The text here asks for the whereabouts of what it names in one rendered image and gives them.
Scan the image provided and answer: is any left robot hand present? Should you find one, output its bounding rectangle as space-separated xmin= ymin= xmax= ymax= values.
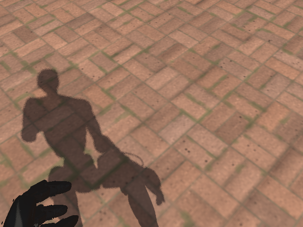
xmin=1 ymin=180 xmax=79 ymax=227

